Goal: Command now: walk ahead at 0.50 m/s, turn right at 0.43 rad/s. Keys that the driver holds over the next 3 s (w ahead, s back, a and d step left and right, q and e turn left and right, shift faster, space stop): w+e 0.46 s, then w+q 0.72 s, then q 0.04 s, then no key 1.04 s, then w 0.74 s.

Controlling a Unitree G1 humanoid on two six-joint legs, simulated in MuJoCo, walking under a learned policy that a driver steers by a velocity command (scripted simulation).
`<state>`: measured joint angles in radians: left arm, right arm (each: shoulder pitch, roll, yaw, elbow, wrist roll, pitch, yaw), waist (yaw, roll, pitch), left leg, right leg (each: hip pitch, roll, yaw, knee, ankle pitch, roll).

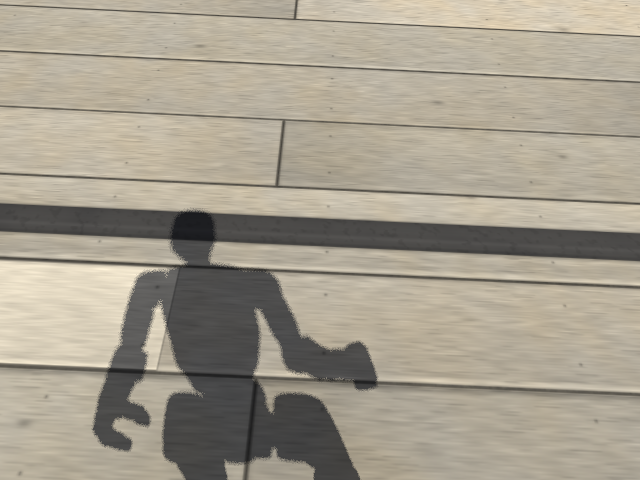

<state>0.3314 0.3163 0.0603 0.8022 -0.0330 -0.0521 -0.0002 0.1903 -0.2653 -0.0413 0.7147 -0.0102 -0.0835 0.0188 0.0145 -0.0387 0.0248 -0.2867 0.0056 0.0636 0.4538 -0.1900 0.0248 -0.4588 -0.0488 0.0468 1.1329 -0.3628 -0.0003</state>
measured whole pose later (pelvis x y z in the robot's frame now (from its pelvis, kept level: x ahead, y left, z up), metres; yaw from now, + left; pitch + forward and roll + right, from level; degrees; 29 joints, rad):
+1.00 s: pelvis +0.55 -0.10 -0.02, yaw -8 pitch +2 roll +0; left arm 0.29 0.30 0.04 0.79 -0.01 -0.07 0.00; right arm 0.17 -0.30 -0.06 0.69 0.02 -0.07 0.04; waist 0.01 0.00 0.05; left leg -0.47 -0.07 0.02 0.59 -0.16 0.09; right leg -0.24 0.02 0.02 1.12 -0.46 -0.02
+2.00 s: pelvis +0.87 -0.14 -0.01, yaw +6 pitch -1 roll +0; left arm 0.15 0.24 0.02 0.87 0.01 -0.01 0.00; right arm 0.25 -0.23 -0.03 0.78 -0.01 0.00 -0.03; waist 0.00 0.00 0.03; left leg -0.20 0.01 -0.06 0.56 -0.34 -0.02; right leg -0.28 0.01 0.01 0.54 -0.24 0.00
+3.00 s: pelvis +1.14 -0.08 -0.02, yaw +5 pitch +1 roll +0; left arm 0.43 0.25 0.03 1.08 -0.01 -0.06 0.01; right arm 0.00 -0.25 -0.05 0.79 0.02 -0.10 0.03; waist 0.06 -0.01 0.04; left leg -0.49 -0.01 0.05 0.60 -0.14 0.07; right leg -0.03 -0.02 0.04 0.78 -0.50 -0.01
